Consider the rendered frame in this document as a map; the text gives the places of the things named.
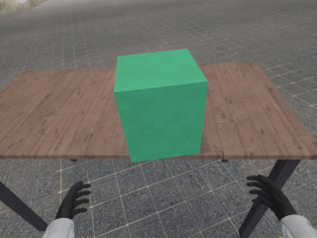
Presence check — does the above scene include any robot right hand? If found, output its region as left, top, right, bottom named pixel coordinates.
left=246, top=175, right=297, bottom=222

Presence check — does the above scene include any robot left hand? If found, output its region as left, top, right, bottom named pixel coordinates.
left=55, top=181, right=91, bottom=220

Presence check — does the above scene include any right robot forearm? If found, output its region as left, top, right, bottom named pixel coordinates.
left=279, top=214, right=317, bottom=238

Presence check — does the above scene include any table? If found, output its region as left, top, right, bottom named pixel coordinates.
left=0, top=61, right=317, bottom=238

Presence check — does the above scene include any carton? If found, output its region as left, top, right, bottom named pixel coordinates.
left=113, top=49, right=208, bottom=163

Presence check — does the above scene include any left robot forearm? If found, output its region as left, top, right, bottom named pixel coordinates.
left=42, top=218, right=75, bottom=238

